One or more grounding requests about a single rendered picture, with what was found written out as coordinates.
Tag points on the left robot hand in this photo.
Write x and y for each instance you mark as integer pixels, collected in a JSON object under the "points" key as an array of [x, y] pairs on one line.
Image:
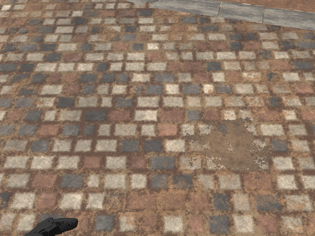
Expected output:
{"points": [[52, 227]]}

